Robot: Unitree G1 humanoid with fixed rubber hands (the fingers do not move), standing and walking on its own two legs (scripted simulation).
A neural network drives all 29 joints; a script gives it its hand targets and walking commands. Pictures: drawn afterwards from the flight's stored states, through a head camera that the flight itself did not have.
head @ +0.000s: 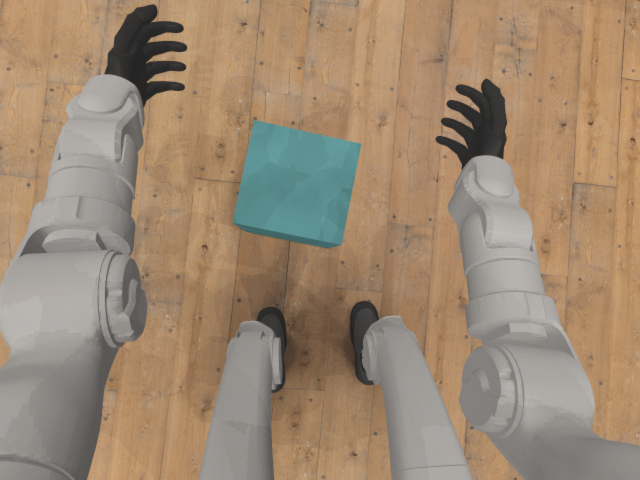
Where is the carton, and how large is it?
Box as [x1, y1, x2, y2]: [232, 120, 360, 247]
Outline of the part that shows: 254,120 232,222 249,232 313,245 331,247 341,244 360,144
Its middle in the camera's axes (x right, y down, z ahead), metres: -0.05 -0.11 +0.86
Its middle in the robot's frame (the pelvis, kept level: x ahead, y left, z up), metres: +0.49 +0.02 -0.53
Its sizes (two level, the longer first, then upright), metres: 0.210 0.200 0.250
